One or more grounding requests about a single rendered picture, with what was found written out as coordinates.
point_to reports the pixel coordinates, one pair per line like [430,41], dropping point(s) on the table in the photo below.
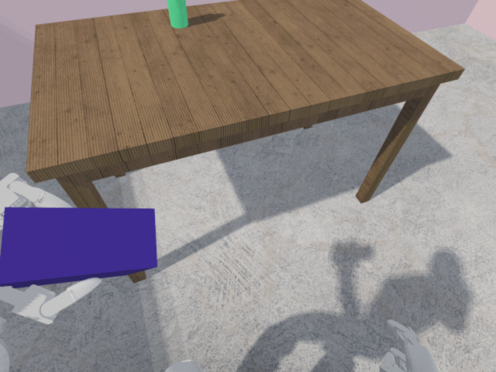
[115,94]

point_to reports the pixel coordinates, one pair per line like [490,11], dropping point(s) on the robot right hand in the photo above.
[417,358]

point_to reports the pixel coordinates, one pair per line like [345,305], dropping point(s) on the robot left hand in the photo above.
[36,302]

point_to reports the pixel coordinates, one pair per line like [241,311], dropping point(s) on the sponge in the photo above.
[56,245]

